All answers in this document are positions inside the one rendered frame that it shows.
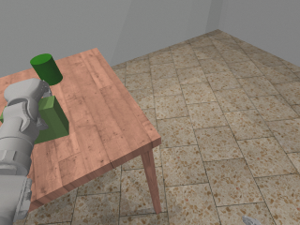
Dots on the left robot forearm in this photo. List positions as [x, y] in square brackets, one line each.
[17, 135]

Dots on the robot left hand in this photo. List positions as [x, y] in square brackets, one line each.
[33, 88]

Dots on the sponge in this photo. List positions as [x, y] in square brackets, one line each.
[53, 115]

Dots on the robot right hand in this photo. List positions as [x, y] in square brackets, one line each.
[250, 221]

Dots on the table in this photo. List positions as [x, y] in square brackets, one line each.
[106, 128]

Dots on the robot left upper arm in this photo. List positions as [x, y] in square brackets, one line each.
[15, 198]

